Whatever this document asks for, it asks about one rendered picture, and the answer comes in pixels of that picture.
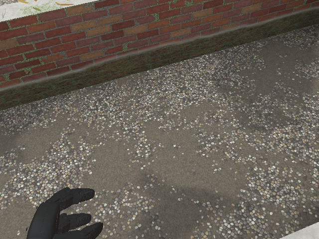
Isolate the robot left hand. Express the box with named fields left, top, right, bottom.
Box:
left=26, top=187, right=103, bottom=239

